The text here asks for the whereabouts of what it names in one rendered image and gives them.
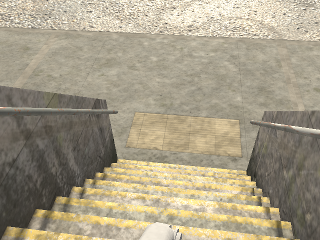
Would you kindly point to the stairs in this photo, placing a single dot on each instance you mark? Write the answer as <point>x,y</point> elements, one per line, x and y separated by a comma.
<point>204,203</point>

